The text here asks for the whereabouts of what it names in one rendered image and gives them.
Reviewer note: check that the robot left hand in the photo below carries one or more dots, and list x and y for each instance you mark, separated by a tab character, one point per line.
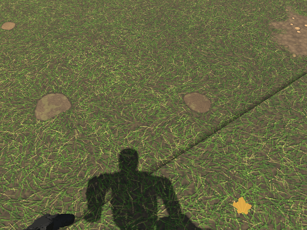
52	222

